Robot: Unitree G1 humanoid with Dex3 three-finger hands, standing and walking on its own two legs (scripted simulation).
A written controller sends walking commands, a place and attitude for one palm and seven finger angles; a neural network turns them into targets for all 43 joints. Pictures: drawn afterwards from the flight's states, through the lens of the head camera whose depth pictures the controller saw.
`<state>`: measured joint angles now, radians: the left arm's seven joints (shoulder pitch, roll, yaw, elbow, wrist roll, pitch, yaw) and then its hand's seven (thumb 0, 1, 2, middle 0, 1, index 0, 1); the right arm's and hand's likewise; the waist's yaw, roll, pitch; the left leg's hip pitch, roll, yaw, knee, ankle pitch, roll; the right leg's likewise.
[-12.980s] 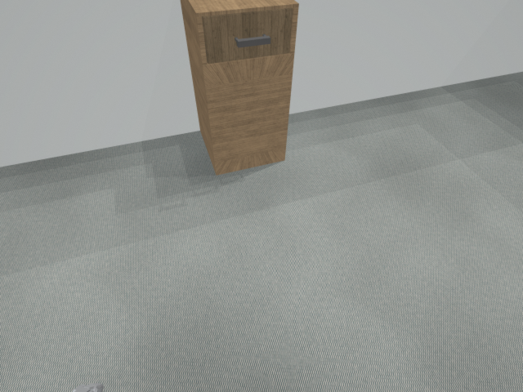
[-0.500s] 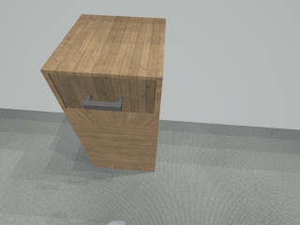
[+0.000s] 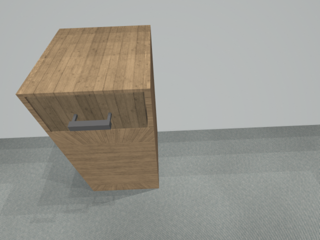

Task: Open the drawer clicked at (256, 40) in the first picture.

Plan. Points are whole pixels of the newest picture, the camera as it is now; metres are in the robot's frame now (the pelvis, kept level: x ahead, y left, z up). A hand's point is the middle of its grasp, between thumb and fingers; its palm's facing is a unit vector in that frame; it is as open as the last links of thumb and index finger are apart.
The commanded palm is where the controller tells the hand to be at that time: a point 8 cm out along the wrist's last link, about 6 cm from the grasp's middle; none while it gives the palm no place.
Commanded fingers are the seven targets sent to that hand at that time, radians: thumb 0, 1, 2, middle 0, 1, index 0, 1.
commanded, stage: come to a stop and stand still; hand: left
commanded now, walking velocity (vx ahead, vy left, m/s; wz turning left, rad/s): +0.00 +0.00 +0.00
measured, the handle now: (91, 120) +0.49 +0.26 -0.03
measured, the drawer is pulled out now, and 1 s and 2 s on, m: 0.00 0.00 0.00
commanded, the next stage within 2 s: look again from close up in 0.36 s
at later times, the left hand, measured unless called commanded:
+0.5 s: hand out of the picture -0.05 +0.11 -0.16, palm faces +0.08 -0.99 -0.14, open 7.3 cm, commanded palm none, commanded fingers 0.00 0.90 0.90 -0.20 -0.30 -0.20 -0.30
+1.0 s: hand out of the picture +0.01 +0.20 -0.17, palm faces +0.01 -0.98 -0.20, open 7.3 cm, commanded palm none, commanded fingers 0.00 0.90 0.90 -0.20 -0.30 -0.20 -0.30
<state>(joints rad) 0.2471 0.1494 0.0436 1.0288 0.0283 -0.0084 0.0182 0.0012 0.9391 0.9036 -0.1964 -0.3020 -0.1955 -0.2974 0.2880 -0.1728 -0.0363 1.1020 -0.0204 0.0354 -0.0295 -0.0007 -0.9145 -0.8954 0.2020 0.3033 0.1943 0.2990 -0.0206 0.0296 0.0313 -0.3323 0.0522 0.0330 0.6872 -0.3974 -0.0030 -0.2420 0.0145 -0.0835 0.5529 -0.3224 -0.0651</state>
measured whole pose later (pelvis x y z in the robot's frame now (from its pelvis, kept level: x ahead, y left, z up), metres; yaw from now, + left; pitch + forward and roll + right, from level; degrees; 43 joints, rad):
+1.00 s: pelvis +0.00 +0.02 +0.01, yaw -1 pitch -1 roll +0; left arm 0.29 0.16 -0.01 1.08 0.01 -0.02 0.03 0.00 0.92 0.90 -0.19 -0.30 -0.19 -0.30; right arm 0.34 -0.12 0.03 1.12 -0.02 -0.02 -0.02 0.00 -0.91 -0.90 0.20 0.30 0.19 0.30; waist 0.00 0.00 0.00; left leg -0.16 -0.02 0.07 0.45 -0.28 0.04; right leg -0.19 0.00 -0.06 0.48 -0.28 -0.03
